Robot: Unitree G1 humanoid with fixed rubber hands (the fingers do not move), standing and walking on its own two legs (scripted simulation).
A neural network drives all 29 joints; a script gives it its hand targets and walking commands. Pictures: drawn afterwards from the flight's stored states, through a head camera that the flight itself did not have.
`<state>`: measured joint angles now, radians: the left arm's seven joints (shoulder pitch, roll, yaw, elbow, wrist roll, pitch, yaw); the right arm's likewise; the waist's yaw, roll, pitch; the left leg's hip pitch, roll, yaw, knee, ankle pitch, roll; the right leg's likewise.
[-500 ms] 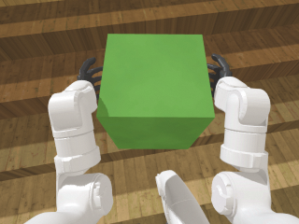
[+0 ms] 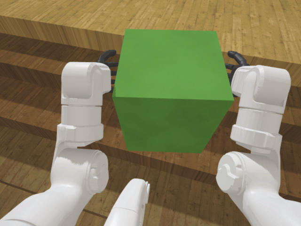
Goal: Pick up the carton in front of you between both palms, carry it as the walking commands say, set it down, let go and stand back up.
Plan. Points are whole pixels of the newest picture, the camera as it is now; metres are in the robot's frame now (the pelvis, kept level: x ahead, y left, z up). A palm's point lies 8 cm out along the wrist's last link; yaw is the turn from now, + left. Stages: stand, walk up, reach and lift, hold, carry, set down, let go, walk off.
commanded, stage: carry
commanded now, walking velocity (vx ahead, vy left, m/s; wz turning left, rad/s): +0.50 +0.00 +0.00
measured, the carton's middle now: (167, 97) +0.40 +0.05 +0.12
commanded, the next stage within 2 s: none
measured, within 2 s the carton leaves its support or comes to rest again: neither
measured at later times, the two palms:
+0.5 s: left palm out of the picture +0.70 +0.16 +0.28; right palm out of the picture +0.64 -0.14 +0.28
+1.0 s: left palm out of the picture +0.91 +0.16 +0.41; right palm out of the picture +0.95 -0.14 +0.41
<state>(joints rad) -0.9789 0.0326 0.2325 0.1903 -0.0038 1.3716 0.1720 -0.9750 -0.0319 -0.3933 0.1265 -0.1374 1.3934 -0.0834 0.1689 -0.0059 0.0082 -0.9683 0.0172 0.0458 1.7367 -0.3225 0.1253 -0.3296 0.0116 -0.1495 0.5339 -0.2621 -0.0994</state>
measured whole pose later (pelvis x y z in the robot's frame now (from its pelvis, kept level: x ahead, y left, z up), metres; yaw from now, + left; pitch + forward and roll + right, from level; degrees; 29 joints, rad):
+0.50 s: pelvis +0.29 +0.08 +0.14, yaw -4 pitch +4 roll +1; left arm -0.82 -0.02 0.37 -0.05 0.13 1.34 0.09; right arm -0.86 0.01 -0.22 0.07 0.00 1.27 -0.20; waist -0.16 -0.01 0.09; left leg -0.43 -0.02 0.17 0.60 -0.23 0.09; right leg -0.80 0.04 0.00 1.62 -0.31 -0.11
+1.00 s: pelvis +0.56 -0.03 +0.27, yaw -1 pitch +2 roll -2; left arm -0.85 0.01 0.19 0.21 0.01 1.35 0.18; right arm -0.85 -0.01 -0.36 0.17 -0.14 1.36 -0.08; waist 0.15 0.03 0.03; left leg -0.71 -0.05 -0.03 1.76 -0.19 0.11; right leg -0.52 0.02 -0.17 0.75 -0.27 -0.10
